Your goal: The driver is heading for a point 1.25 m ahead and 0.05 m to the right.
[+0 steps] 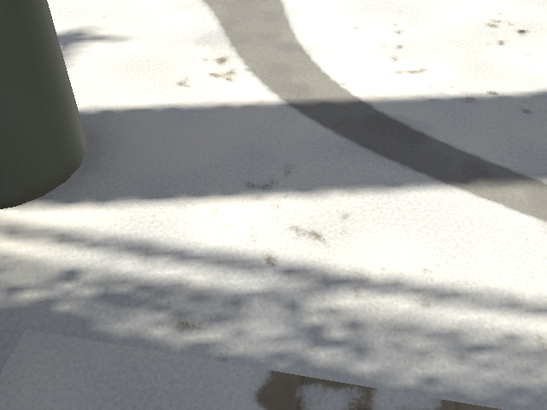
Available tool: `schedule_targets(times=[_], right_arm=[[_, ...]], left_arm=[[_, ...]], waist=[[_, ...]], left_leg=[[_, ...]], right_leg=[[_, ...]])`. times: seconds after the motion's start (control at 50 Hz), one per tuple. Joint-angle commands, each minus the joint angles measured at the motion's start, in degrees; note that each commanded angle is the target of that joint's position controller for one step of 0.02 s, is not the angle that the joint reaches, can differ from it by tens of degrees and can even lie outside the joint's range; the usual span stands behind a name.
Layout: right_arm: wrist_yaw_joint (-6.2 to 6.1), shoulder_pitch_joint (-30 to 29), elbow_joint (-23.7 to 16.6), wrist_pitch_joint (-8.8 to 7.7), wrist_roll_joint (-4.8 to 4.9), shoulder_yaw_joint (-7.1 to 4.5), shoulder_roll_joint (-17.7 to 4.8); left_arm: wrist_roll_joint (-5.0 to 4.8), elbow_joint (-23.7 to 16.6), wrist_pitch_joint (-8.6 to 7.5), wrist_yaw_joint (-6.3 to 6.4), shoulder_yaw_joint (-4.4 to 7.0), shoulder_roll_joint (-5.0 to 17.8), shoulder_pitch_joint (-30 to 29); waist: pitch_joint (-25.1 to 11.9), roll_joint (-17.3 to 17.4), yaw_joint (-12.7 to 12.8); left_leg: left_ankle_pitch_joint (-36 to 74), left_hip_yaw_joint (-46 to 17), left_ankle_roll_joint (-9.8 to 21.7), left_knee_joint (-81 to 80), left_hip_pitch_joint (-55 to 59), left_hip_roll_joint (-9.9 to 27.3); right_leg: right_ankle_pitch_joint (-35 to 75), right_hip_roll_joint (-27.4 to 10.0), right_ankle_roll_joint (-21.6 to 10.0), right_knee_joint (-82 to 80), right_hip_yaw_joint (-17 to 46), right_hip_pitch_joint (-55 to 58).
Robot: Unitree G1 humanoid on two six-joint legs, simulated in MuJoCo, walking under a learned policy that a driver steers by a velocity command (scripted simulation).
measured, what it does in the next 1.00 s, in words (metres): climbs: left foot 0.17 m higher, then right foot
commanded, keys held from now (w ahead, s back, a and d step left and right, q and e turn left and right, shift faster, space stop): w+e+shift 0.30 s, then w+shift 0.10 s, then w+q+shift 0.60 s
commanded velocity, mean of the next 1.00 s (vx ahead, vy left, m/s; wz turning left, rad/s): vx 1.00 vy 0.00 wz -0.13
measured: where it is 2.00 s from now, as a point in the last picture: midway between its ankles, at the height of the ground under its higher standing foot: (314, 101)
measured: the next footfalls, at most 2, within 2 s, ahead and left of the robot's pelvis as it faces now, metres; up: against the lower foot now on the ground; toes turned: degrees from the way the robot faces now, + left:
left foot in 0.28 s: +0.48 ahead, +0.13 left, +0.17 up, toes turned -17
right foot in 0.68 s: +0.76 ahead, -0.23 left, +0.17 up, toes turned -18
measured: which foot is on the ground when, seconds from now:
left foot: up 0.00-0.26, down 0.28-0.68, up 0.70-1.00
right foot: down 0.00-0.28, up 0.30-0.66, down 0.68-1.00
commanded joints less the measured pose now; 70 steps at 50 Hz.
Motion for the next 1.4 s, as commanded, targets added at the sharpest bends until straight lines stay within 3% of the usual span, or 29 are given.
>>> schedule_targets(times=[0.02,0.16,0.2,0.26,0.28,0.3,0.32,0.34,0.38,0.42,0.48,0.52,0.56,0.62,0.66,0.68,0.7,0.72,0.8,0.98,1.06,1.1,1.12,1.14,1.16,1.2,1.22,1.24,1.4], right_arm=[[-0.21,-12.6,-17.3,-2.85,-2.08,1.47,0.5],[-4.38,-34.1,-29.3,0.77,-2.16,6.38,7.0],[-3.57,-25.4,-26.3,1.33,-0.42,5.49,4.7],[-5.0,5.8,-17.2,3.59,2.77,-1.88,-6.8],[-4.89,12.8,-12.7,2.74,1.71,-4.29,-12.6],[-4.19,11.9,-8.9,2.38,1.58,-5.0,-15.2],[-3.53,1.3,-8.3,1.88,1.51,-4.42,-12.8],[-3.42,-7.4,-7.8,0.75,2.05,-2.64,-5.3],[-2.85,-5.3,0.6,-0.76,1.66,-0.32,3.6],[-3.06,2.9,7.7,-1.71,0.93,-0.06,4.3],[-3.4,0.2,9.8,-2.91,1.34,-0.57,0.1],[-4.05,0.1,8.7,-3.32,2.86,-2.2,-7.7],[-3.55,2.0,7.6,-3.75,4.18,-3.36,-12.7],[-2.4,9.4,8.2,-2.84,2.38,-4.54,-17.3],[-2.71,9.4,8.8,-1.34,1.84,-5.08,-18.3],[-2.98,9.6,6.3,-1.07,2.0,-4.48,-13.8],[-2.69,12.5,2.4,-1.16,2.0,-2.62,-3.6],[-2.75,15.0,0.6,-1.13,4.62,-2.84,-6.3],[-1.6,4.2,-0.4,1.57,2.13,-2.7,-6.7],[2.01,-13.2,-8.5,4.67,1.33,-0.63,-6.1],[1.45,0.4,-5.0,4.15,2.06,-2.31,-11.2],[-0.49,19.4,1.2,4.29,2.34,-5.74,-17.1],[-1.6,12.7,0.9,4.85,2.83,-6.25,-20.0],[-2.05,8.6,-3.8,5.16,1.11,-7.14,-24.9],[-2.72,6.7,-5.0,5.12,1.75,-6.74,-21.0],[-3.2,2.8,-2.7,4.07,2.35,-4.5,-14.6],[-3.19,1.9,-3.3,3.06,2.57,-3.97,-13.8],[-1.95,-3.3,-5.4,1.07,3.2,-2.88,-10.0],[-6.41,5.4,1.3,3.13,4.64,-3.29,-11.3]], left_arm=[[2.34,0.5,-3.01,0.71,2.93,7.3,2.4],[1.8,11.2,-7.77,-0.44,1.67,7.2,14.2],[-0.65,6.5,-6.02,1.15,2.19,6.9,7.2],[0.26,1.7,-8.27,-0.69,8.19,23.0,-0.1],[1.04,-0.7,-11.04,-2.6,7.73,17.6,-6.8],[2.48,-4.3,-12.31,-3.99,4.48,4.6,-13.0],[3.72,-6.5,-11.71,-3.94,3.52,0.8,-1.7],[3.84,-6.3,-10.3,-3.78,2.54,0.0,0.8],[4.91,-9.0,-6.64,-3.47,-0.78,-6.2,0.0],[2.98,-10.6,-3.39,-2.71,-2.46,-7.7,-3.9],[1.06,-15.9,-3.69,-1.88,-1.96,-0.8,-14.4],[1.91,-15.2,-3.77,-3.64,-1.19,4.1,-12.3],[1.17,-14.0,-4.47,-4.97,-1.89,1.3,-13.1],[1.84,-12.4,-4.51,-4.62,-1.02,3.5,-13.8],[2.97,-8.8,-5.81,-1.9,1.3,7.6,1.4],[5.11,-7.1,-6.26,-0.72,2.61,11.8,8.8],[6.87,-6.9,-6.77,-0.19,3.38,16.6,10.4],[5.8,-7.6,-6.55,-0.36,3.27,15.4,9.2],[3.26,-2.0,-7.7,-0.38,0.98,5.0,4.7],[1.86,4.8,-8.88,0.1,0.51,7.7,5.6],[2.41,4.2,-7.32,1.62,2.68,16.4,6.5],[2.83,2.2,-5.42,1.3,3.39,16.9,2.5],[3.77,0.0,-5.85,0.21,0.64,6.0,2.7],[1.24,-6.4,-6.37,0.09,0.0,7.1,11.6],[2.18,-5.4,-7.31,0.39,-0.35,9.6,7.6],[3.18,-4.2,-6.75,0.72,-0.68,8.5,4.7],[3.64,-4.3,-5.37,0.75,-0.92,8.1,6.8],[-0.62,-5.8,-6.11,1.13,0.83,11.6,2.5],[1.26,-7.6,-7.75,-0.96,-1.12,3.5,-13.1]], waist=[[6.3,2.8,-0.4],[13.3,3.4,-0.2],[1.3,8.4,-4.8],[-24.3,-2.8,-21.2],[-25.3,6.5,-24.0],[-21.8,25.2,-19.3],[-20.5,22.2,-7.4],[-12.5,13.1,-2.0],[2.8,2.2,2.6],[9.5,-1.3,2.4],[17.3,-1.1,4.3],[10.5,-2.3,5.7],[6.0,-3.8,3.5],[1.6,3.1,0.9],[-6.2,7.5,10.3],[-12.5,8.0,11.3],[-17.2,-6.6,5.8],[-24.9,-13.4,4.6],[-0.9,-0.7,0.3],[11.8,-0.9,-3.3],[1.1,-6.1,-11.4],[-7.2,-0.5,-19.3],[-0.6,15.9,-10.6],[-17.7,18.5,-4.5],[-15.5,5.7,-6.1],[1.1,-6.9,-0.2],[3.0,-4.9,1.6],[2.4,-4.5,1.3],[-2.4,2.0,-4.9]], left_leg=[[-7.2,-3.5,0.9,35.3,-41.2,-6.6],[-33.5,0.3,3.8,19.2,-52.7,0.2],[-16.7,11.5,3.5,-11.8,3.7,-3.3],[-26.4,3.6,2.9,-29.2,28.4,-6.9],[-36.6,-3.9,4.9,-38.7,30.8,-2.5],[-25.8,-24.6,8.4,-52.4,30.1,6.9],[-37.8,-51.2,13.4,-71.1,25.4,13.9],[-53.3,-52.3,14.7,-72.9,19.0,15.0],[-46.6,-36.8,10.7,-71.0,5.2,13.0],[-32.0,-21.3,7.9,-71.6,0.6,9.6],[-13.0,-5.0,5.3,-82.9,-7.6,4.0],[-5.5,-0.9,6.5,-90.9,-7.0,1.4],[-0.8,0.2,7.8,-96.1,-5.8,2.0],[35.8,1.0,9.3,-84.1,19.2,4.1],[44.4,0.8,6.0,-56.6,19.3,3.8],[22.6,-0.3,5.1,-39.0,5.1,1.8],[-23.4,-1.4,5.1,-20.2,-11.7,-4.2],[-19.7,-4.4,5.1,-10.2,-18.6,-5.5],[-9.1,-2.7,4.4,-13.6,-22.2,1.0],[6.2,8.9,5.8,-42.3,-15.0,-0.5],[2.2,14.1,10.0,-47.2,7.1,-10.0],[-1.9,5.9,13.9,-54.5,32.4,-10.1],[13.6,-8.6,14.6,-53.7,35.1,-1.6],[14.8,-37.3,26.1,-65.0,49.6,11.1],[9.6,-42.4,24.3,-73.4,45.0,11.6],[21.7,-28.2,18.7,-73.7,21.1,8.0],[35.3,-24.7,19.2,-72.5,13.4,8.5],[31.8,-25.3,18.6,-74.3,7.6,7.7],[30.7,-4.4,4.9,-70.0,8.3,-6.2]], right_leg=[[2.7,-14.3,-9.3,-53.3,58.3,18.6],[19.4,-12.0,-3.3,-61.5,32.4,10.3],[60.2,-10.5,-3.8,-69.8,23.8,-9.8],[116.7,-12.8,0.2,-27.1,27.1,12.2],[92.7,-7.0,2.7,0.3,22.6,10.8],[28.7,0.7,5.6,22.3,17.2,-0.1],[27.4,-2.0,4.6,35.3,20.8,-10.1],[29.6,-6.0,3.9,40.3,16.2,-12.7],[25.3,-10.3,2.3,43.3,16.3,-19.3],[15.7,-9.9,2.4,43.3,17.1,-24.5],[15.5,-11.3,5.3,12.5,16.8,-18.7],[31.6,-15.4,6.7,-7.4,6.3,-0.7],[40.8,-14.0,6.6,-22.0,4.0,18.9],[28.2,-8.5,6.5,-33.4,0.6,19.2],[27.1,-8.6,6.1,-41.9,2.4,36.4],[18.5,-18.5,5.7,-37.2,12.0,52.0],[20.2,-34.1,6.6,-36.9,33.5,62.8],[20.3,-39.1,2.1,-47.6,52.2,62.9],[28.6,-28.7,4.5,-53.6,23.9,38.5],[54.3,-21.3,10.0,-66.1,-8.3,29.3],[96.9,-24.9,10.9,-41.8,-8.4,37.5],[70.5,-20.1,10.9,-2.6,-7.5,25.2],[7.2,-9.3,12.5,22.3,-5.8,5.4],[4.4,-8.4,12.8,32.6,7.9,-6.5],[10.9,-11.4,12.6,29.2,10.1,-9.0],[13.9,-16.1,12.8,18.9,8.4,-3.7],[13.1,-16.9,13.4,16.3,8.5,0.3],[11.7,-17.7,14.2,16.7,12.5,1.3],[49.2,-8.3,14.7,-37.7,2.1,14.4]])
